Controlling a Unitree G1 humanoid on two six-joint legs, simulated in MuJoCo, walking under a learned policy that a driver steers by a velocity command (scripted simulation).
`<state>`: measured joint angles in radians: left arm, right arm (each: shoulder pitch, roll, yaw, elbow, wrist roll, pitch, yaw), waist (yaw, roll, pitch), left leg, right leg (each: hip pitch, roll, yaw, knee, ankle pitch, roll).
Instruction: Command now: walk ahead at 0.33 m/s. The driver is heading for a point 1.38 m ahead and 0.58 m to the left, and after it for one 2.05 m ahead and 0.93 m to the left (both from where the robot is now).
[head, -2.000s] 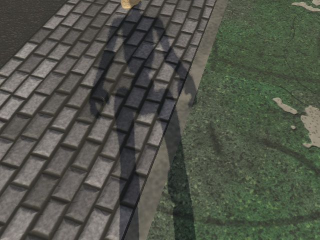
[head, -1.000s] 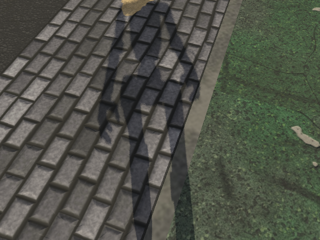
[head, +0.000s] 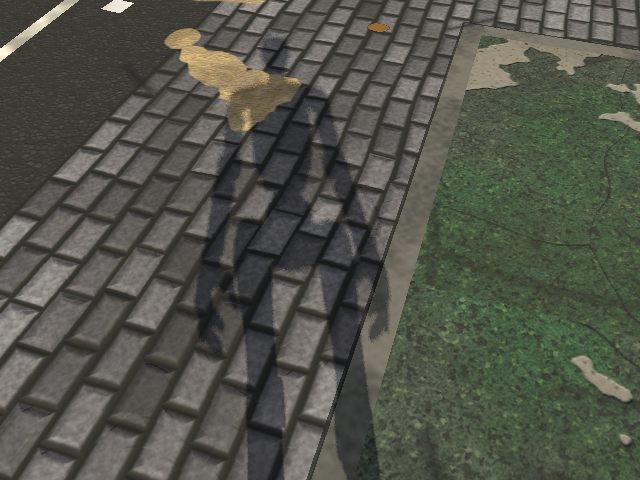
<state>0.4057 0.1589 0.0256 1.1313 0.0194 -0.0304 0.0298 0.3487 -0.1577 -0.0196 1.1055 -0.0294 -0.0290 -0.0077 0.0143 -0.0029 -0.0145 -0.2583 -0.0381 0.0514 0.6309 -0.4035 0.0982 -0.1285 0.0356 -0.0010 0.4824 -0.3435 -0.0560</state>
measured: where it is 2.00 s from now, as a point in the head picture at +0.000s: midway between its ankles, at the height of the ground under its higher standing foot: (204, 299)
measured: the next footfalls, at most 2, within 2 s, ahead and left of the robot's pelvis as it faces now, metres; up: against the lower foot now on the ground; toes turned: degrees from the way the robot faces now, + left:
left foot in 0.10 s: +0.09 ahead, +0.10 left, +0.00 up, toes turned +3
right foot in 0.56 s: +0.43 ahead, -0.04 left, +0.00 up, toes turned -2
